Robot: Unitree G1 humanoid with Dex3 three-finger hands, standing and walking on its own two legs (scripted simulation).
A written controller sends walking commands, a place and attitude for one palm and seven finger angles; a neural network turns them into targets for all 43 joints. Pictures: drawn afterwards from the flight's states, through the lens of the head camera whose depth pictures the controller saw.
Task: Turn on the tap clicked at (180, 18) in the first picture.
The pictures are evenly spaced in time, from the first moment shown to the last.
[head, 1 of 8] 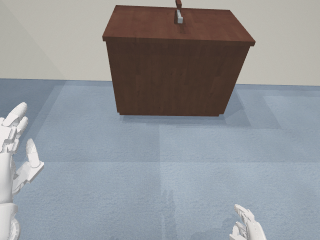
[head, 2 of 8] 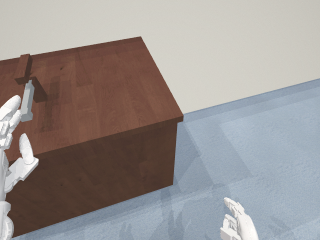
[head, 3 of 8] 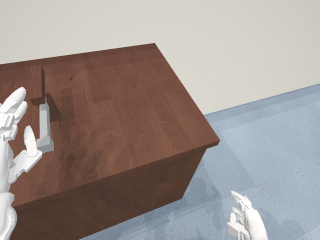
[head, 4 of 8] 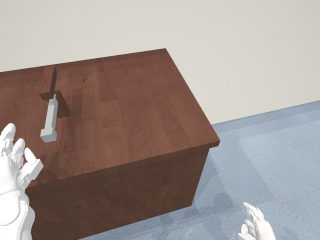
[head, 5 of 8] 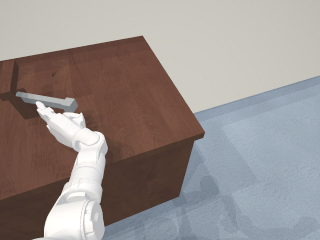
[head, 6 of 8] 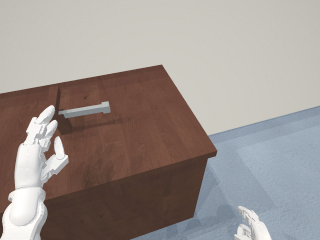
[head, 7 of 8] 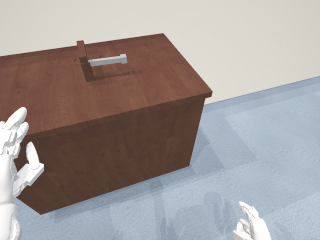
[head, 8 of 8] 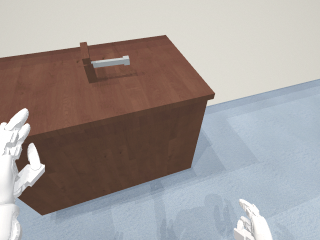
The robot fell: no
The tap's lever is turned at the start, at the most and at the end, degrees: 0 86 86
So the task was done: yes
